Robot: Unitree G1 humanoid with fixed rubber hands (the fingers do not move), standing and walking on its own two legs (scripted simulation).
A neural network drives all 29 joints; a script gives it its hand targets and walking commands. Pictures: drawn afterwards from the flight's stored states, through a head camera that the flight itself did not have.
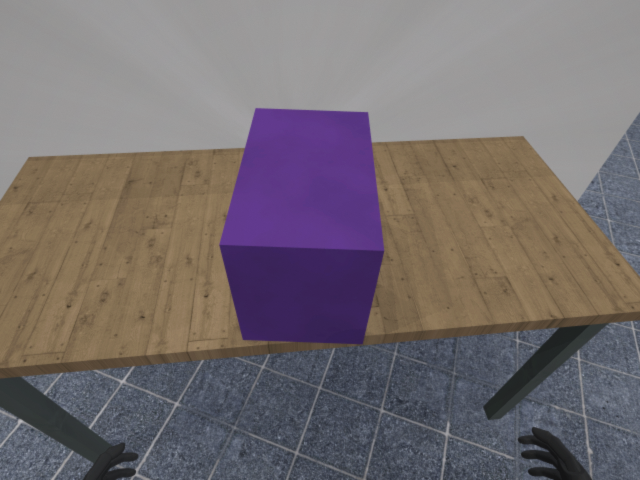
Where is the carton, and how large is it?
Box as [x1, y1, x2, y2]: [219, 108, 383, 343]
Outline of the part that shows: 255,108 219,244 243,339 362,343 383,253 381,226 367,112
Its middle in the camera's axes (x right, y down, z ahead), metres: -0.02 -0.03 +0.64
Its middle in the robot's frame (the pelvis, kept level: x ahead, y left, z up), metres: +0.50 +0.03 +0.02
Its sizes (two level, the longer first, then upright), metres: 0.311 0.191 0.228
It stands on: a table, 0.66 m high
